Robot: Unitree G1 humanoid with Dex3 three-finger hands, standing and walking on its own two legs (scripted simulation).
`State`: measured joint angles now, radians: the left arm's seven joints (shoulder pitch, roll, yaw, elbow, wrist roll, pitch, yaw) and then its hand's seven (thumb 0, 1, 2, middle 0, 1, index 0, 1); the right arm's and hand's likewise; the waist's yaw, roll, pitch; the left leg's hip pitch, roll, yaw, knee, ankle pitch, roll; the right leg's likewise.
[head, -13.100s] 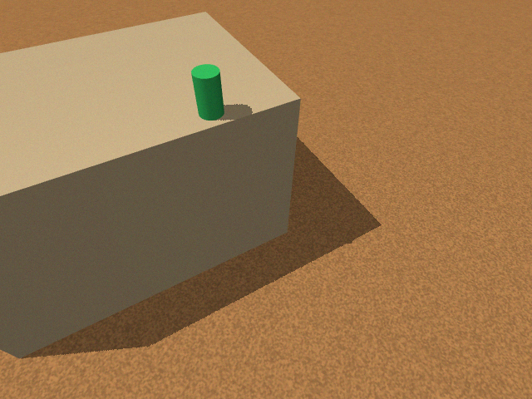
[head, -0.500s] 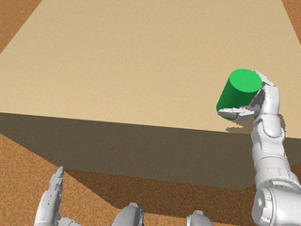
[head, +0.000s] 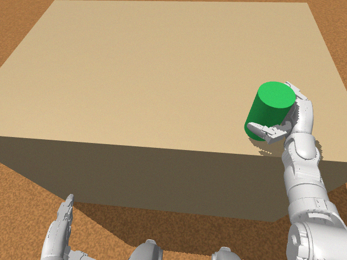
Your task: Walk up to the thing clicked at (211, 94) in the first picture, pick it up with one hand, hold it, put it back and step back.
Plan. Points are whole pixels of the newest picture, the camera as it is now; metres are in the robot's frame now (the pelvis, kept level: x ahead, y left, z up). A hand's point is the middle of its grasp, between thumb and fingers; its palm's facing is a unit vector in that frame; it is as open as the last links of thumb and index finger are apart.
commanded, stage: settle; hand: right
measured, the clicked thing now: (266, 113) +0.44 -0.16 +0.07
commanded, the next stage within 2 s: lift in 0.56 s
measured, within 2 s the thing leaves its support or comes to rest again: neither
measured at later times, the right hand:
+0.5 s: hand (274, 98) +0.45 -0.16 +0.11, palm faces +0.09 +1.00 +0.00, open 10.6 cm
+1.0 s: hand (283, 87) +0.44 -0.16 +0.15, palm faces +0.09 +1.00 -0.01, open 10.7 cm
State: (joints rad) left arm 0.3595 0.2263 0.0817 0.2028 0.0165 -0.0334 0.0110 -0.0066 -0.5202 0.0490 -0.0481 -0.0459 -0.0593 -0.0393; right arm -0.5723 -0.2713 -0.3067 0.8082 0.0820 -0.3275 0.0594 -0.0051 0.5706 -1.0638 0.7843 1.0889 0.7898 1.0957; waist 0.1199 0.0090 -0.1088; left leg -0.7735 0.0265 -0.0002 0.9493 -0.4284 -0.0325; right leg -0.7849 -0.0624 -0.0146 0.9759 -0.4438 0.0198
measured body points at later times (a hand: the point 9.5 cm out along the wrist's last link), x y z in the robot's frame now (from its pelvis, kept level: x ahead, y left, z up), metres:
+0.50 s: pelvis +0.01 +0.00 +0.02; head +0.06 +0.00 +0.47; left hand +0.15 +0.27 -0.04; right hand +0.44 -0.21 +0.11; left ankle +0.02 +0.14 -0.68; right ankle +0.01 -0.13 -0.68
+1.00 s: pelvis +0.02 +0.00 +0.04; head +0.05 +0.00 +0.48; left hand +0.16 +0.26 -0.03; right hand +0.43 -0.21 +0.16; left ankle +0.02 +0.14 -0.68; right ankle +0.01 -0.13 -0.68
